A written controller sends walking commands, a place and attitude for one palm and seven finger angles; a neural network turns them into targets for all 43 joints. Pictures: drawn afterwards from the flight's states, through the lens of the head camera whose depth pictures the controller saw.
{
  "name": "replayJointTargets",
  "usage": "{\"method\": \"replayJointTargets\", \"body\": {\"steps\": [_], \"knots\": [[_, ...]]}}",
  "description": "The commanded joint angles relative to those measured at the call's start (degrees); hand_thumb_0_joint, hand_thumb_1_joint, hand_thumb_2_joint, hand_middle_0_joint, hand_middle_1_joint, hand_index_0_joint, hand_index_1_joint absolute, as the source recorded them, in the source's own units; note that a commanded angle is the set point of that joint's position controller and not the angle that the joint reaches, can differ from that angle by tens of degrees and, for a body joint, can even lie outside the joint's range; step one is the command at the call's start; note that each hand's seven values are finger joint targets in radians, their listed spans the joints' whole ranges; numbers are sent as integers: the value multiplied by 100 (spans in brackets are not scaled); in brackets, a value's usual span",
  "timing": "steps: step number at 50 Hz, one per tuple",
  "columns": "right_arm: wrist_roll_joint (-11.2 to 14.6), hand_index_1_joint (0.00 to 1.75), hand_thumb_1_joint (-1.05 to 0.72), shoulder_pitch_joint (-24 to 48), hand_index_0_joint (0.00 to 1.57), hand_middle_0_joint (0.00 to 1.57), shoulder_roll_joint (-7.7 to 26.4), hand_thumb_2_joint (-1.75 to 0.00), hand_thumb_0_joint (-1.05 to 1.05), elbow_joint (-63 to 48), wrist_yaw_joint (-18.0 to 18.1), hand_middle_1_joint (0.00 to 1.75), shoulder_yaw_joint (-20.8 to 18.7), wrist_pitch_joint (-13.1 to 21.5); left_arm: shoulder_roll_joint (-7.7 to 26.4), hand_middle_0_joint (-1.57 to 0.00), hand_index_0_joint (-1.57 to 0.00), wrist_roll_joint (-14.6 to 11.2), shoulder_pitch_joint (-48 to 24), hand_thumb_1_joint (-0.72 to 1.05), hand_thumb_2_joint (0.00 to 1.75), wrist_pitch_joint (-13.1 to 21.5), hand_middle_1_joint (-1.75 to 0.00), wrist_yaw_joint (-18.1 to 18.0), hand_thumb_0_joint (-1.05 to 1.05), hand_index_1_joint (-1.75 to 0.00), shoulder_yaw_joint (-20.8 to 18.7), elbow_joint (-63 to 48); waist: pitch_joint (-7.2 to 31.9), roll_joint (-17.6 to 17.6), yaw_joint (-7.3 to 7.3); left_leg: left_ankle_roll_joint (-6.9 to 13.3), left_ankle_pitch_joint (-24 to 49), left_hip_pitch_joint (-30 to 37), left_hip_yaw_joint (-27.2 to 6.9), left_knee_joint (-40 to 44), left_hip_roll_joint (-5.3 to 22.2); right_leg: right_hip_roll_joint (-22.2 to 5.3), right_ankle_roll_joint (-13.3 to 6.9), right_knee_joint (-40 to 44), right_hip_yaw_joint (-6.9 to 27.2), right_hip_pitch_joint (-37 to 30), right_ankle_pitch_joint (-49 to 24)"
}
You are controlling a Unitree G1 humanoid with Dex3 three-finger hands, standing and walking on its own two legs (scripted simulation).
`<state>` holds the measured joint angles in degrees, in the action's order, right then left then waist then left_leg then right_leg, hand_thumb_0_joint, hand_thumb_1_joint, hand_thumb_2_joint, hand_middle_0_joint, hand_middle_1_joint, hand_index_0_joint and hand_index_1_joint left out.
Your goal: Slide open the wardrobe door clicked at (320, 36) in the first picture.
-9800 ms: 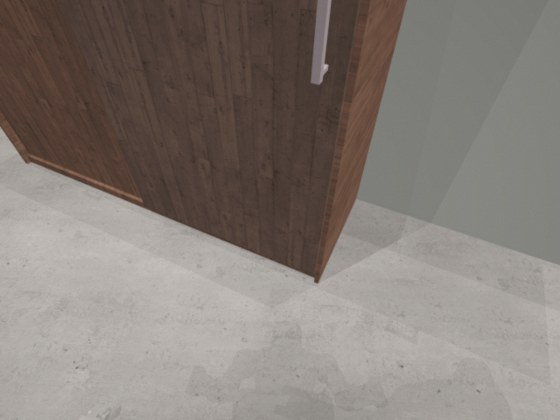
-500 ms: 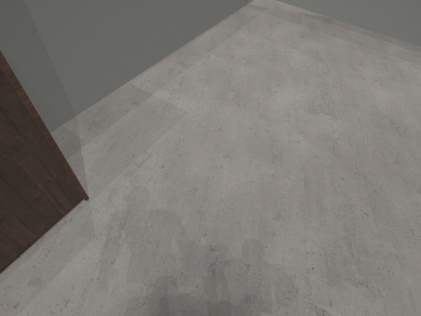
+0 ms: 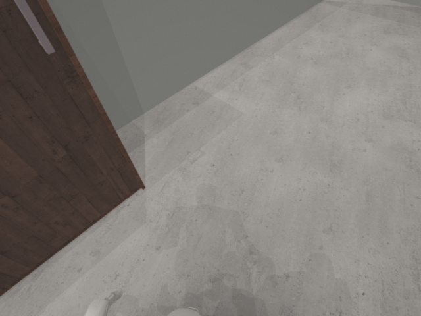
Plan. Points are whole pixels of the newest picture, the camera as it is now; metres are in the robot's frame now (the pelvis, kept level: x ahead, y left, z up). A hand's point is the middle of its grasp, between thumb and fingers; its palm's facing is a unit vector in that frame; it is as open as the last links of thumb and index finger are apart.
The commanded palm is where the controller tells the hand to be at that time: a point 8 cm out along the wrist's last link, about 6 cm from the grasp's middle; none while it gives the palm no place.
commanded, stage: turn to face it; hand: right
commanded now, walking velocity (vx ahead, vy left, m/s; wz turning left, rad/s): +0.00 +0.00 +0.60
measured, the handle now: (19, 2) +0.78 +0.49 +0.25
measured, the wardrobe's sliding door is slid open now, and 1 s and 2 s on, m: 0.00 0.00 0.00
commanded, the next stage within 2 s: take the last steps up to it in 1.38 s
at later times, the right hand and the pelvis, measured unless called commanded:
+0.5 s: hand (270, 297) +0.19 -0.10 -0.15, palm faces -0.33 +0.91 -0.27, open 7.4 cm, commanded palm none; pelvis -0.01 +0.04 -0.01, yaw +19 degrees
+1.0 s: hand out of the picture +0.14 -0.10 -0.16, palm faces -0.48 +0.85 -0.23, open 7.4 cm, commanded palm none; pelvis +0.00 +0.05 +0.01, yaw +35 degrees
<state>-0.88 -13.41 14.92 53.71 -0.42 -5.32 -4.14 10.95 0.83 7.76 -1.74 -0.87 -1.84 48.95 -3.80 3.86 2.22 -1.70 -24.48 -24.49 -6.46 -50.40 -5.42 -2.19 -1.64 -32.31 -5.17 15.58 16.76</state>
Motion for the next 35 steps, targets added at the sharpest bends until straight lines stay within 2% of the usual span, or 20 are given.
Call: {"method": "replayJointTargets", "body": {"steps": [1,3,4,7,11,14,17,19,20,21,22,23,24,25,26,27,29,30,31,35], "knots": [[-89,30,-90,-93,20,20,574,-90,0,-455,-113,30,-212,104,1013,-20,-20,46,-148,90,90,182,-30,-132,0,-30,-216,-518,128,-1304,-57,-186,245,-726,222,-2078,482,-1575,-174,1860,1022,-102,-442],[-64,30,-90,-100,20,20,431,-90,0,-439,-123,30,-161,109,990,-20,-20,32,183,90,90,214,-30,-135,0,-30,-237,-370,346,-1250,-146,-275,412,-950,347,-2094,523,-1455,-206,1601,617,-766,-1291],[-52,30,-90,-35,20,20,377,-90,0,-457,-121,30,-140,114,952,-20,-20,26,410,90,90,226,-30,-138,0,-30,-250,-300,446,-1227,-233,-308,400,-1034,392,-1987,565,-1497,-267,1502,589,-1040,-1663],[-33,30,-90,147,20,20,278,-90,0,-511,-116,30,-98,108,948,-20,-20,15,828,90,90,245,-30,-140,0,-30,-287,-125,543,-1252,-361,-379,312,-1118,511,-1669,680,-1642,-363,1347,423,-1510,-2442],[-17,30,-90,446,20,20,193,-90,0,-600,-120,30,-57,71,999,-20,-20,31,1002,90,90,217,-30,-107,0,-30,-341,14,402,-1344,-464,-380,88,-941,722,-1099,845,-1885,-537,1329,213,-1459,-2518],[-22,30,-90,688,20,20,115,-90,0,-676,-128,30,-21,72,1038,-20,-20,57,1077,90,90,192,-30,-68,0,-30,-387,111,346,-1445,-543,-312,-36,-630,911,-498,917,-1981,-551,1277,-36,-1265,-2427],[-15,30,-90,690,20,20,73,-90,0,-711,-119,30,11,124,1137,-20,-20,75,965,90,90,176,-30,-28,0,-30,-438,161,469,-1637,-504,-203,-134,-173,1109,278,856,-2100,-535,1039,-272,-1200,-2553],[-9,30,-90,648,20,20,55,-90,0,-723,-101,30,18,188,1192,-20,-20,83,1009,90,90,171,-30,-4,0,-30,-468,211,626,-1648,-485,-78,-5,206,1196,948,755,-2116,-413,715,-388,-1213,-2808],[-10,30,-90,512,20,20,113,-90,0,-679,-84,30,14,220,1207,-20,-20,72,990,90,90,162,-30,11,0,-30,-481,224,693,-1533,-394,-15,397,562,1256,1444,695,-2070,-259,457,-539,-1124,-2807],[-14,30,-90,227,20,20,223,-90,0,-602,-63,30,-15,273,1176,-20,-20,46,974,90,90,156,-30,22,0,-30,-470,211,814,-1270,-212,68,1131,1238,1260,2195,701,-1977,1,-37,-784,-786,-2562],[-48,30,-90,-245,20,20,662,-90,0,-480,-14,30,-76,369,1027,-20,-20,-9,1048,90,90,137,-30,61,0,-30,-419,150,1080,-312,32,302,2033,2371,535,2887,1249,-1707,361,-1065,-973,63,-1707],[-76,30,-90,-582,20,20,1380,-90,0,-373,84,30,-210,435,526,-20,-20,1,811,90,90,108,-30,92,0,-30,-265,-158,986,1535,217,905,4191,2972,-1615,3120,2734,-755,700,-2435,-978,1769,1760],[39,30,-90,-684,20,20,1483,-90,0,-323,149,30,-232,373,692,-20,-20,2,480,90,90,12,-30,10,0,-30,-272,-283,950,1205,273,1365,5036,2559,-1613,2938,3033,-630,675,-3158,-109,1933,2186],[46,30,-90,-493,20,20,1226,-90,0,-361,200,30,-217,350,713,-20,-20,4,425,90,90,-49,-30,-18,0,-30,-287,-251,706,821,162,1331,4674,2298,-1186,2948,2750,-733,644,-3411,194,2010,1714],[40,30,-90,-128,20,20,1096,-90,0,-430,215,30,-202,357,654,-20,-20,21,393,90,90,-61,-30,-25,0,-30,-281,-185,543,947,39,1245,4241,2194,-1169,2995,2469,-731,663,-3498,287,2133,1404],[53,30,-90,135,20,20,912,-90,0,-504,195,30,-118,370,756,-20,-20,43,393,90,90,-74,-30,-10,0,-30,-307,-87,383,679,-72,1138,4000,2021,-970,3023,2190,-712,713,-3553,357,2051,974],[61,30,-90,370,20,20,745,-90,0,-590,156,30,-36,404,752,-20,-20,65,598,90,90,-113,-30,20,0,-30,-337,48,356,424,-260,952,3789,1686,-586,3106,1836,-643,779,-3399,362,1756,442],[61,30,-90,407,20,20,733,-90,0,-592,147,30,-33,418,760,-20,-20,57,669,90,90,-117,-30,25,0,-30,-343,105,388,296,-292,918,3659,1644,-515,3150,1733,-611,796,-3309,378,1659,269],[57,30,-90,374,20,20,761,-90,0,-599,134,30,-31,429,746,-20,-20,68,749,90,90,-131,-30,25,0,-30,-344,116,461,339,-315,891,3574,1686,-476,3158,1659,-574,818,-3236,374,1644,186],[48,30,-90,123,20,20,764,-90,0,-501,115,30,-46,448,792,-20,-20,55,437,90,90,-105,-30,-4,0,-30,-337,23,507,261,-198,1018,3450,1895,-875,3165,1644,-474,863,-2934,492,1747,186]]}}
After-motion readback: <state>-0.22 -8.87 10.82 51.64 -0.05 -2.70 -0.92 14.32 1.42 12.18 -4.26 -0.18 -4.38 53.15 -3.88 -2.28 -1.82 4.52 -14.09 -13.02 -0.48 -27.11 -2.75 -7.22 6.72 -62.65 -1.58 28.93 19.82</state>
